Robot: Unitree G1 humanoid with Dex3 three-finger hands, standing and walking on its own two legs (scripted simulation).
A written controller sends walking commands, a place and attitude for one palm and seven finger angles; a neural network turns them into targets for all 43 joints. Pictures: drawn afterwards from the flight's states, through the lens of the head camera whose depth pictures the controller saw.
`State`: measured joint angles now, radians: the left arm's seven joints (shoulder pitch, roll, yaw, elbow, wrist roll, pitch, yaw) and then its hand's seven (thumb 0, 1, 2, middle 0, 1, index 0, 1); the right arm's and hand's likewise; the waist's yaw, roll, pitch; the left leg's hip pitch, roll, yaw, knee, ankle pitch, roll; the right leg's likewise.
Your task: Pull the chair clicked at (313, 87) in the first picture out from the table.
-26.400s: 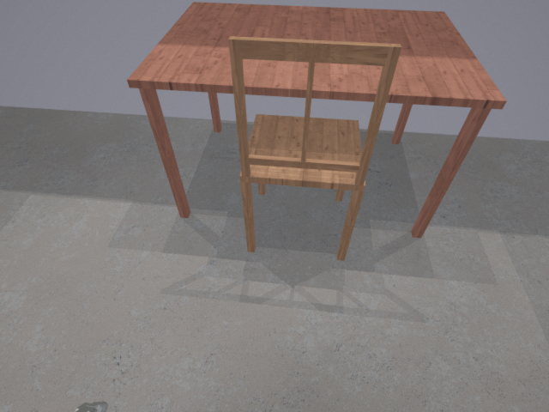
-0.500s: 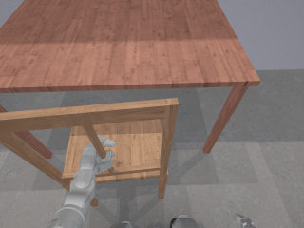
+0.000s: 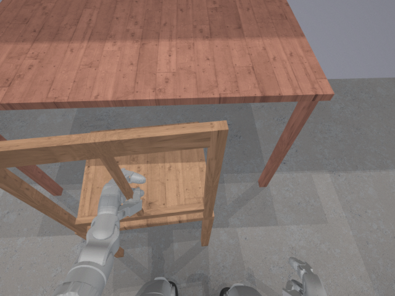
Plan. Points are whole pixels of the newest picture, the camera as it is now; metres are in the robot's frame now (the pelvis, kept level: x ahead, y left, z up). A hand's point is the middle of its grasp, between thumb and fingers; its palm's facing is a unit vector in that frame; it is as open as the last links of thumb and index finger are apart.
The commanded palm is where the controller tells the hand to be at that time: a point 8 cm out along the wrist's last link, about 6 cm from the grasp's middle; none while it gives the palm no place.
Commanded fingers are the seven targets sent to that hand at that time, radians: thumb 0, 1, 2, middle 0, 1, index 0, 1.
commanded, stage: step backward, pulling the chair out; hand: left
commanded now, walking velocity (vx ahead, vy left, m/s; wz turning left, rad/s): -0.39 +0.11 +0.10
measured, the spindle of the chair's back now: (127, 190) +0.33 +0.18 -0.05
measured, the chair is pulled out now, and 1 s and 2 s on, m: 0.14 0.31 0.58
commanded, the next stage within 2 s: stop walking, hand still on the chair in 1.66 s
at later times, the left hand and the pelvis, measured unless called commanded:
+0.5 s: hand (134, 229) +0.25 +0.15 -0.06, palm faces +0.02 -0.99 -0.17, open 4.9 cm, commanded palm +0.22 +0.20 -0.05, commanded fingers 0.00 0.90 0.90 -0.50 -1.45 -0.50 -1.45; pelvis -0.05 +0.01 +0.01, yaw -1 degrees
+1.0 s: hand (127, 285) +0.15 +0.14 -0.06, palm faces +0.03 -0.98 -0.17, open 4.8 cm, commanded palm +0.12 +0.19 -0.05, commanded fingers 0.00 0.90 0.90 -0.50 -1.45 -0.50 -1.45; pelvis -0.16 +0.00 +0.01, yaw -2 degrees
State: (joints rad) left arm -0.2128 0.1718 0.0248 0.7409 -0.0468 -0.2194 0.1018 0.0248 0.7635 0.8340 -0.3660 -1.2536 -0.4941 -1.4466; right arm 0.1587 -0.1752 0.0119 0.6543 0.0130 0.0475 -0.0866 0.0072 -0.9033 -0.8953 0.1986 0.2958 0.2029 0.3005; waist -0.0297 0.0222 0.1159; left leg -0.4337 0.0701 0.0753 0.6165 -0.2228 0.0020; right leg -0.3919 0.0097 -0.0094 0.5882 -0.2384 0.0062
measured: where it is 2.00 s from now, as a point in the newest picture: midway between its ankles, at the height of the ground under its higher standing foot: outside the picture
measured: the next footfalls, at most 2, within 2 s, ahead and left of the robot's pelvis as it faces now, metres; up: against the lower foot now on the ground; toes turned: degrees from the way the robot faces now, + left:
left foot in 0.24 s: -0.06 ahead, +0.15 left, +0.00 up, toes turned +1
right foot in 0.44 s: +0.00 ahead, -0.12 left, +0.00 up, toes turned -3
